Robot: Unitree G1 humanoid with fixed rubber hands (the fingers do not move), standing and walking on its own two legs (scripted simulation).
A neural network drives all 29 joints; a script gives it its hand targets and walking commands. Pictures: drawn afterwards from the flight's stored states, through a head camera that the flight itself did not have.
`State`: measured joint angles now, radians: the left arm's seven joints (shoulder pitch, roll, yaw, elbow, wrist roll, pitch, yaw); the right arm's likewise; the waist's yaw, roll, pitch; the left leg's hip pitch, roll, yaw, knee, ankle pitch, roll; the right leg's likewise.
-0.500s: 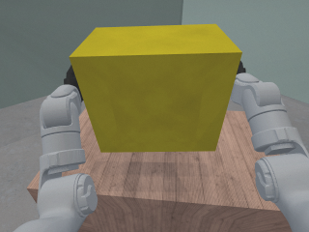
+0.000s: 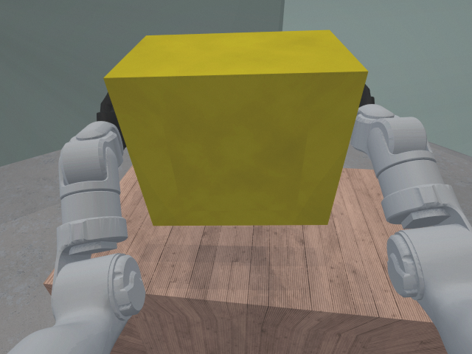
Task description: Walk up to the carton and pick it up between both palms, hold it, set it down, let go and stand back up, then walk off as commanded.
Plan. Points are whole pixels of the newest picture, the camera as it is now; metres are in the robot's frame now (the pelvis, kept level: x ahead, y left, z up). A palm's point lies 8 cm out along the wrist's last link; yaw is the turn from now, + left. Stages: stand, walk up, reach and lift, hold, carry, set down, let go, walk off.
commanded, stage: hold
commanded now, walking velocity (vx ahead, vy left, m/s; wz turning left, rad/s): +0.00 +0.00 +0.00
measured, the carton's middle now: (238, 131) +0.39 +0.00 +0.26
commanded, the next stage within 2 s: none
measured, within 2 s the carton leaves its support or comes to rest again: neither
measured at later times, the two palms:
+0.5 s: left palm (110, 135) +0.37 +0.20 +0.28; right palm (359, 117) +0.36 -0.19 +0.29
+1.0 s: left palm (111, 129) +0.37 +0.20 +0.28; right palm (360, 116) +0.37 -0.19 +0.29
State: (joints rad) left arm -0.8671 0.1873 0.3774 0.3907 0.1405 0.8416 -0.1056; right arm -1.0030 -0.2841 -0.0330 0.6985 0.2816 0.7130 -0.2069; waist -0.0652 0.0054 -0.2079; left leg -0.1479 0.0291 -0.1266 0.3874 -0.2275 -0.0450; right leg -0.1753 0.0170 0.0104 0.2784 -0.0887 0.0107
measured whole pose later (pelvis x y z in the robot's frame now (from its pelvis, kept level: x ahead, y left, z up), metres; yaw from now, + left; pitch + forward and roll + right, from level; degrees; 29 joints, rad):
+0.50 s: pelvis +0.00 +0.01 +0.00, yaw +0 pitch -2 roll -1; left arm -0.87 0.18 0.37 0.38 0.16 0.87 -0.10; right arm -1.01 -0.29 -0.04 0.72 0.30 0.73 -0.20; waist -0.07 -0.01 -0.20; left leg -0.14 0.02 -0.12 0.39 -0.23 -0.04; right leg -0.16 0.01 0.03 0.27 -0.09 0.02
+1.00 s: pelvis +0.00 +0.00 +0.00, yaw +0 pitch -1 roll -1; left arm -0.90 0.21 0.37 0.44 0.13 0.84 -0.11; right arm -1.02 -0.28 -0.03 0.72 0.28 0.72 -0.21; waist -0.07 0.00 -0.21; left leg -0.15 0.03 -0.13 0.39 -0.22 -0.05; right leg -0.18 0.02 0.02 0.28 -0.09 0.01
